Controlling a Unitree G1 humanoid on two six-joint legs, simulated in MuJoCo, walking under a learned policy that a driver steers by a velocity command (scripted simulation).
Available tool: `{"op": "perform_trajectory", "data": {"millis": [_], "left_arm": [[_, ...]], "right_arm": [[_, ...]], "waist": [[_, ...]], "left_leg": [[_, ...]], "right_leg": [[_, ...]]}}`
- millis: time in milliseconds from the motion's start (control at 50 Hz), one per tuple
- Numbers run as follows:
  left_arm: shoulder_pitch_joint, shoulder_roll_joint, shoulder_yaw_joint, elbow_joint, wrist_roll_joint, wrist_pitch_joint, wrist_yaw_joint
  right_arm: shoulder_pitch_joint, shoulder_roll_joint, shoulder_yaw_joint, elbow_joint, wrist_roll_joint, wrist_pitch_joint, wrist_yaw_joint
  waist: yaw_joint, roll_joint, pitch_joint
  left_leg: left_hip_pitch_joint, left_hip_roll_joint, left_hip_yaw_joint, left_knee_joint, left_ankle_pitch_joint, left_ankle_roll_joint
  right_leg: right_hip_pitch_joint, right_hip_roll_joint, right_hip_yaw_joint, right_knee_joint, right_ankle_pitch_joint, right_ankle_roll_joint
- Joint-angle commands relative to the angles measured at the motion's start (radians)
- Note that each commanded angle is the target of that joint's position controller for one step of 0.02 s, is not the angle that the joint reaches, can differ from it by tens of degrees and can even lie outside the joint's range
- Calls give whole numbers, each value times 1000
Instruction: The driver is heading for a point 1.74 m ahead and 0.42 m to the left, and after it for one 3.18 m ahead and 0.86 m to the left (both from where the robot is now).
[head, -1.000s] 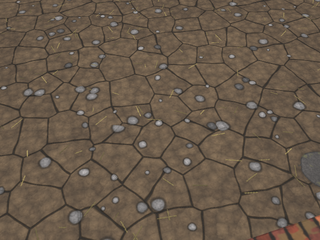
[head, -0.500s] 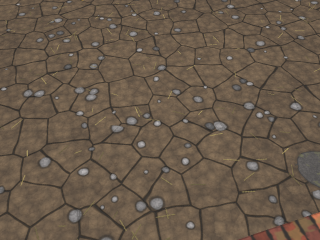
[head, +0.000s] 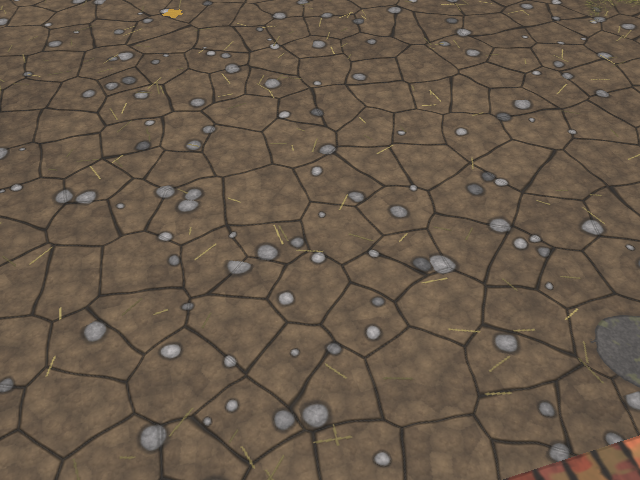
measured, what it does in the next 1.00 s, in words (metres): walks ahead: right foot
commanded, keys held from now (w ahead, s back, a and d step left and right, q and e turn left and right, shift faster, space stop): w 0.62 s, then no key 0.06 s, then q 0.32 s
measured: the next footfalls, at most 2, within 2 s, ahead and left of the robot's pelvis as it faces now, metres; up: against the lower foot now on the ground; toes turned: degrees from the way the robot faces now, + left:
right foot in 0.64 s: +0.40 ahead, -0.02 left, +0.00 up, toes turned -6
left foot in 1.16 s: +0.52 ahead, +0.14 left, -0.03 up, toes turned +16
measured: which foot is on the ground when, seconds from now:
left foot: down 0.00-0.64, up 0.66-1.00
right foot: down 0.00-0.18, up 0.20-0.62, down 0.64-1.00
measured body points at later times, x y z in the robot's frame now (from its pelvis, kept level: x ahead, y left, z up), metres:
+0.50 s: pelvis +0.17 +0.05 +0.00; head +0.20 +0.06 +0.45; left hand +0.31 +0.27 -0.15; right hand +0.03 -0.15 -0.13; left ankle +0.02 +0.11 -0.74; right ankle +0.29 -0.06 -0.69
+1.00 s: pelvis +0.38 +0.03 +0.00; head +0.42 +0.03 +0.45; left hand +0.36 +0.27 -0.14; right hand +0.49 -0.19 -0.15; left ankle +0.48 +0.16 -0.70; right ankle +0.36 -0.01 -0.73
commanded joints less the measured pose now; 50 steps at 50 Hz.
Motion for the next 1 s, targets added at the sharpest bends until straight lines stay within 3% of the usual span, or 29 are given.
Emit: {"op": "perform_trajectory", "data": {"millis": [20,40,80,120,160,180,200,220,240,260,300,380,460,500,540,580,600,620,640,660,680,700,720,760,800,840,920,1000], "left_arm": [[162,147,40,3,2,4,-2],[167,151,46,2,4,0,-4],[140,161,54,-14,12,-12,-9],[84,169,60,-35,5,-23,-13],[-5,140,57,-70,-3,-33,-16],[-36,86,42,-95,1,-47,-22],[-43,46,31,-138,3,-58,-31],[-55,120,46,-142,34,-59,-40],[-68,100,43,-142,34,-65,-51],[-63,74,37,-136,22,-73,-59],[-64,85,44,-132,21,-70,-71],[-136,87,52,-164,16,-49,-73],[-354,66,35,-254,8,-45,-75],[-411,63,27,-277,-1,-46,-76],[-382,96,35,-279,-2,-47,-70],[-229,141,57,-233,0,-55,-57],[-99,162,71,-189,1,-62,-51],[31,185,85,-146,11,-70,-43],[162,266,106,-123,38,-76,-36],[135,287,113,-131,24,-66,-43],[11,248,106,-154,-11,-65,-52],[-86,183,86,-173,-14,-78,-55],[-103,132,71,-164,-5,-91,-56],[-91,84,51,-144,-2,-107,-41],[-68,119,51,-140,2,-120,-35],[-73,158,55,-155,5,-121,-27],[-73,135,42,-167,-6,-112,-6],[-12,158,53,-152,-5,-99,8]], "right_arm": [[-20,-30,-5,-70,-18,-15,14],[-45,-28,-4,-92,-25,-27,18],[-60,-51,-12,-122,-19,-51,29],[-3,-46,-17,-125,-7,-70,40],[191,-44,-29,-55,7,-80,36],[307,-106,-47,-31,-4,-87,26],[427,-221,-78,-5,5,-81,28],[358,-177,-70,-14,2,-71,27],[258,-146,-60,-52,-1,-75,32],[193,-137,-56,-76,-2,-83,34],[166,-103,-41,-83,1,-101,29],[274,-85,-23,-37,6,-112,24],[277,-83,-8,-38,3,-115,17],[276,-101,-8,-37,2,-120,13],[262,-131,-14,-33,1,-128,9],[222,-155,-22,-43,3,-132,6],[202,-166,-26,-48,3,-129,6],[184,-168,-28,-53,7,-125,10],[197,-115,-17,-79,10,-122,15],[356,-34,-15,-68,45,-113,23],[260,-118,-31,-85,17,-107,16],[165,-118,-35,-110,9,-106,15],[139,-99,-37,-109,4,-100,15],[137,-68,-41,-109,-15,-67,22],[123,-56,-48,-126,-15,-41,30],[93,-67,-55,-149,-12,-23,34],[-40,-69,-55,-206,-6,-22,47],[-136,-63,-46,-249,-11,-23,49]], "waist": [[51,-152,201],[55,-161,222],[39,-132,211],[-12,-124,192],[-104,-60,167],[-149,104,130],[-165,318,89],[-103,173,162],[-61,67,204],[-32,33,202],[-5,32,164],[-9,76,110],[-36,88,156],[-42,106,161],[-14,130,131],[58,124,42],[113,117,-21],[174,97,-77],[199,-22,-173],[98,-212,-292],[70,-47,-172],[44,-6,-47],[16,49,19],[-27,15,44],[-51,-15,30],[-65,-50,-1],[-50,-97,16],[2,-92,21]], "left_leg": [[-257,-31,61,142,-171,37],[-282,-3,80,207,-106,36],[-297,30,66,247,-105,42],[-168,29,81,119,-80,56],[183,-21,92,-75,18,56],[327,137,-144,-217,-104,69],[382,355,-551,-377,-324,150],[274,391,-593,-383,-359,171],[192,363,-514,-388,-302,167],[156,321,-415,-399,-168,156],[168,252,-261,-403,68,135],[251,201,-88,-334,578,109],[184,168,-23,-347,714,103],[157,163,2,-349,777,101],[176,189,16,-298,953,99],[213,199,34,-122,1168,89],[220,199,33,32,1170,90],[138,175,46,226,1020,90],[-30,102,85,562,596,82],[-312,-93,59,940,-171,45],[-386,-19,-21,942,-82,55],[-385,23,-33,876,-14,52],[-333,49,-29,815,-4,50],[-232,73,-25,688,4,38],[-214,45,6,637,40,31],[-247,40,34,588,121,28],[-272,51,86,368,353,30],[-266,40,124,161,412,26]], "right_leg": [[-90,-240,358,-267,-565,-155],[-103,-299,426,-297,-549,-188],[-103,-322,433,-301,-436,-206],[-162,-287,345,-254,-346,-180],[-360,-175,202,-107,-246,-120],[-471,-77,62,157,-166,-78],[-617,20,-86,443,-201,-45],[-646,-45,-51,613,-187,-52],[-643,-83,-28,668,-93,-54],[-612,-108,-20,669,-10,-46],[-577,-126,-44,639,77,-27],[-616,-97,-115,610,131,-10],[-572,-63,-177,364,207,-4],[-470,-35,-208,219,241,-17],[-348,-12,-208,169,253,-51],[-188,31,-201,163,216,-92],[-75,38,-183,120,205,-115],[93,-4,-145,49,214,-138],[276,-244,117,23,164,-193],[445,-493,615,-92,298,-380],[299,-455,537,-153,339,-364],[156,-429,377,-168,463,-325],[36,-390,260,-188,612,-284],[-83,-321,77,-216,724,-204],[-96,-298,-15,-204,890,-184],[-77,-289,-88,-186,935,-176],[-84,-233,-223,-152,819,-119],[19,-258,-257,-104,749,-116]]}}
